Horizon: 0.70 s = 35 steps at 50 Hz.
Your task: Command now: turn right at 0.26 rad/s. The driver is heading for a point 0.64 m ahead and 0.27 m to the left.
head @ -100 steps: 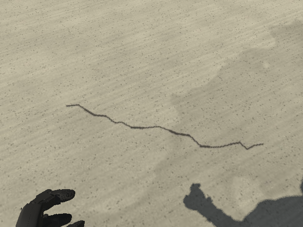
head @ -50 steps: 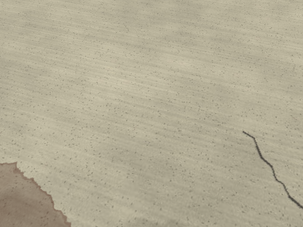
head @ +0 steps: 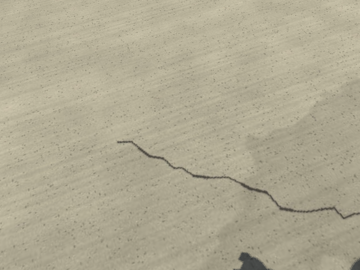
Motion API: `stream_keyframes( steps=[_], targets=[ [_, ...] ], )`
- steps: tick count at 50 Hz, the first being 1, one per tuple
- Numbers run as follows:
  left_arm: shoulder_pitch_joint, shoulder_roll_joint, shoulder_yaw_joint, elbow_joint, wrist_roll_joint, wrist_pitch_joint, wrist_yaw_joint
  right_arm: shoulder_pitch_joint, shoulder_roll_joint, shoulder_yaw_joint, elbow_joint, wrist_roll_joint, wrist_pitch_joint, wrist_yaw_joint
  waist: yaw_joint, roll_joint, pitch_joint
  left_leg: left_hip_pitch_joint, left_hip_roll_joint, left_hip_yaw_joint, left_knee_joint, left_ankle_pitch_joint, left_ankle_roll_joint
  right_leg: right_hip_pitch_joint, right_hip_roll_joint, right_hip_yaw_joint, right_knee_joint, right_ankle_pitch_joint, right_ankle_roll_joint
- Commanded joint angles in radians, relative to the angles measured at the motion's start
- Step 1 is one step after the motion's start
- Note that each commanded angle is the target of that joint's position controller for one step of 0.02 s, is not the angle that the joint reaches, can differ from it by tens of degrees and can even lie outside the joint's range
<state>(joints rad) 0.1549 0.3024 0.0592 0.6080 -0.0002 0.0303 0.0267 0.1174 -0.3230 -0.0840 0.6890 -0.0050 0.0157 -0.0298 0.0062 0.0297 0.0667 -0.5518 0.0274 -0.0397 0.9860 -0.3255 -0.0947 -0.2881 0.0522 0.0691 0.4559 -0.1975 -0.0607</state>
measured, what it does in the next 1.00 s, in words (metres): walks ahead, turning left: left foot, then right foot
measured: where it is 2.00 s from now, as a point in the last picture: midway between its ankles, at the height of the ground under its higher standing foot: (50, 194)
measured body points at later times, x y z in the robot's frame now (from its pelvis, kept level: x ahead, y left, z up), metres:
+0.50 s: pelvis +0.02 -0.02 -0.01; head +0.06 -0.01 +0.44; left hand +0.10 +0.30 -0.09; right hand +0.25 -0.27 -0.11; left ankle +0.02 +0.15 -0.74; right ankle +0.06 -0.11 -0.75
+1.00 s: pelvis +0.14 +0.10 -0.02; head +0.15 +0.12 +0.43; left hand -0.10 +0.26 -0.14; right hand +0.46 +0.09 -0.10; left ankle +0.14 +0.29 -0.70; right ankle +0.06 -0.11 -0.74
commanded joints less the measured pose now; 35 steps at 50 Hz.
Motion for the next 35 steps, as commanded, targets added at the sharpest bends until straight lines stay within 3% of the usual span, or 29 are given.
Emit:
stream_keyframes(
  steps=[1, 3, 4, 5, 7, 8, 9, 10, 11, 12, 13, 14, 16, 17, 19, 21, 23, 24, 25, 26, 27, 28, 29, 32, 35],
  targets=[
    [-0.04, 0.133, 0.03, -0.054, 0.01, -0.013, 0.004, 0.009, -0.051, -0.003, -0.054, 0.004, -0.007, 0.004, 0.006, -0.166, -0.16, 0.086, 0.025, -0.007, -0.122, 0.023, 0.0, 0.103, -0.239, 0.178, -0.111, 0.22, -0.169],
    [-0.043, 0.067, 0.002, -0.029, 0.024, -0.021, -0.007, 0.022, -0.031, 0.009, -0.041, 0.007, -0.008, 0.014, 0.017, -0.175, -0.154, 0.199, 0.045, 0.005, -0.234, 0.027, 0.009, 0.061, -0.238, 0.153, -0.118, 0.148, -0.162],
    [-0.033, 0.067, -0.001, -0.013, 0.029, -0.025, -0.014, 0.02, -0.035, 0.01, -0.042, 0.011, -0.009, 0.018, 0.024, -0.181, -0.138, 0.239, 0.039, 0.019, -0.269, 0.026, 0.017, 0.042, -0.243, 0.152, -0.119, 0.116, -0.162],
    [-0.038, 0.086, 0.002, -0.002, 0.029, -0.027, -0.017, 0.018, -0.049, 0.007, -0.049, 0.016, -0.01, 0.02, 0.018, -0.18, -0.115, 0.261, 0.027, 0.035, -0.313, 0.026, 0.03, 0.029, -0.245, 0.149, -0.108, 0.093, -0.157],
    [-0.025, 0.138, 0.019, 0.014, 0.014, -0.023, -0.012, 0.016, -0.089, -0.002, -0.066, 0.019, -0.016, 0.024, 0.003, -0.157, -0.076, 0.265, -0.002, 0.062, -0.448, 0.106, 0.063, 0.052, -0.236, 0.141, -0.061, 0.104, -0.131],
    [0.011, 0.152, 0.026, 0.027, 0.007, -0.023, -0.006, 0.012, -0.116, -0.006, -0.079, 0.015, -0.019, 0.024, 0.009, -0.121, -0.07, 0.262, 0.009, 0.031, -0.489, 0.227, 0.085, 0.076, -0.221, 0.134, -0.027, 0.088, -0.099],
    [0.037, 0.149, 0.03, 0.023, 0.016, -0.026, 0.003, 0.017, -0.167, -0.017, -0.093, 0.011, -0.021, 0.022, 0.034, -0.033, -0.082, 0.28, 0.067, -0.058, -0.471, 0.48, 0.118, 0.065, -0.17, 0.087, 0.056, 0.032, -0.056],
    [0.047, 0.125, 0.029, 0.005, 0.027, -0.029, 0.01, 0.027, -0.205, -0.032, -0.087, 0.022, -0.022, 0.021, 0.064, 0.107, -0.098, 0.276, 0.122, -0.179, -0.493, 0.526, 0.192, 0.024, -0.065, -0.022, 0.134, -0.03, 0.001],
    [-0.027, 0.111, 0.028, -0.012, 0.032, -0.029, 0.017, 0.065, -0.198, -0.038, -0.088, 0.028, -0.023, 0.024, 0.013, 0.174, -0.093, 0.283, 0.189, -0.327, -0.572, 0.479, 0.276, -0.032, 0.007, -0.093, 0.257, -0.088, 0.057],
    [-0.089, 0.087, 0.027, -0.037, 0.023, -0.028, 0.02, 0.109, -0.185, -0.035, -0.079, 0.016, -0.025, 0.021, -0.024, 0.235, -0.091, 0.346, 0.245, -0.46, -0.63, 0.48, 0.349, -0.138, 0.058, -0.071, 0.355, -0.236, 0.072],
    [-0.125, 0.075, 0.027, -0.055, 0.013, -0.026, 0.02, 0.161, -0.178, -0.036, -0.071, 0.001, -0.035, 0.018, -0.061, 0.254, -0.108, 0.426, 0.288, -0.538, -0.664, 0.51, 0.397, -0.25, 0.065, -0.009, 0.528, -0.454, 0.076],
    [-0.1, 0.08, 0.033, -0.054, 0.004, -0.023, 0.014, 0.153, -0.179, -0.038, -0.071, 0.003, -0.044, 0.014, -0.043, 0.195, -0.125, 0.458, 0.28, -0.517, -0.646, 0.529, 0.39, -0.291, 0.044, 0.042, 0.636, -0.47, 0.079],
    [-0.073, 0.063, 0.031, -0.044, -0.001, -0.026, 0.005, 0.067, -0.168, -0.044, -0.089, 0.033, -0.035, 0.0, 0.005, 0.109, -0.139, 0.467, 0.2, -0.41, -0.607, 0.511, 0.3, -0.289, 0.003, 0.057, 0.506, -0.362, 0.088],
    [-0.089, 0.048, 0.028, -0.042, 0.0, -0.032, 0.001, 0.049, -0.158, -0.047, -0.096, 0.042, -0.018, -0.008, -0.003, 0.108, -0.149, 0.465, 0.167, -0.39, -0.599, 0.5, 0.274, -0.257, 0.012, 0.035, 0.413, -0.32, 0.102],
    [-0.077, 0.022, 0.022, -0.034, -0.01, -0.045, -0.016, 0.038, -0.167, -0.057, -0.109, 0.039, 0.017, -0.017, -0.006, 0.138, -0.188, 0.432, 0.129, -0.389, -0.585, 0.499, 0.259, -0.147, 0.041, 0.013, 0.282, -0.242, 0.119],
    [-0.018, 0.039, 0.031, -0.012, -0.02, -0.05, -0.032, 0.021, -0.171, -0.064, -0.127, 0.04, 0.033, -0.016, 0.003, 0.165, -0.209, 0.385, 0.113, -0.417, -0.579, 0.446, 0.245, -0.034, 0.053, 0.002, 0.128, -0.167, 0.118],
    [0.078, 0.075, 0.053, 0.025, -0.016, -0.049, -0.029, -0.005, -0.144, -0.055, -0.143, 0.055, 0.035, -0.015, 0.045, 0.134, -0.209, 0.256, 0.055, -0.41, -0.534, 0.223, 0.183, 0.167, 0.019, -0.012, -0.108, 0.016, 0.096],
    [0.1, 0.15, 0.073, 0.02, -0.004, -0.041, -0.018, 0.06, -0.083, -0.04, -0.134, 0.041, 0.035, -0.01, 0.015, -0.042, -0.212, 0.09, -0.039, -0.311, -0.347, -0.096, 0.12, 0.299, -0.193, 0.19, -0.167, -0.026, 0.021],
    [0.031, 0.22, 0.081, -0.001, 0.044, -0.034, -0.02, 0.105, -0.072, -0.041, -0.152, 0.032, 0.023, -0.008, -0.035, -0.301, -0.154, -0.093, -0.148, -0.174, -0.117, -0.299, 0.069, 0.212, -0.418, 0.484, -0.216, 0.025, -0.129],
    [0.005, 0.187, 0.072, -0.027, 0.058, -0.047, -0.019, 0.111, -0.148, -0.057, -0.146, 0.024, 0.01, -0.006, -0.033, -0.247, -0.134, -0.135, -0.031, -0.158, 0.06, -0.235, 0.058, 0.172, -0.47, 0.519, -0.268, -0.203, -0.183],
    [-0.024, 0.142, 0.058, -0.033, 0.038, -0.059, -0.011, 0.093, -0.189, -0.067, -0.134, 0.032, 0.009, -0.001, -0.032, -0.194, -0.094, -0.176, 0.006, -0.123, 0.118, -0.134, 0.062, 0.159, -0.414, 0.434, -0.285, -0.39, -0.151],
    [-0.038, 0.136, 0.056, -0.036, 0.009, -0.068, 0.0, 0.101, -0.18, -0.066, -0.117, 0.027, 0.01, 0.001, -0.028, -0.182, -0.074, -0.228, 0.02, -0.095, 0.161, -0.061, 0.053, 0.192, -0.355, 0.366, -0.299, -0.458, -0.108],
    [-0.026, 0.132, 0.053, -0.028, -0.007, -0.077, 0.012, 0.093, -0.163, -0.061, -0.112, 0.024, 0.008, 0.006, -0.013, -0.171, -0.066, -0.274, 0.037, -0.079, 0.214, -0.004, 0.045, 0.228, -0.334, 0.309, -0.301, -0.452, -0.081],
    [0.098, 0.133, 0.047, 0.0, 0.005, -0.106, 0.018, 0.049, -0.105, -0.037, -0.133, 0.037, -0.012, 0.025, 0.046, -0.137, -0.053, -0.352, 0.067, -0.032, 0.289, 0.099, 0.04, 0.292, -0.312, 0.182, -0.315, -0.413, -0.054],
    [0.166, 0.134, 0.046, 0.021, 0.015, -0.121, 0.006, 0.021, -0.091, -0.029, -0.153, 0.044, -0.026, 0.032, 0.071, -0.129, -0.025, -0.414, 0.087, -0.038, 0.288, 0.171, 0.029, 0.328, -0.326, 0.114, -0.329, -0.375, -0.058]
  ],
)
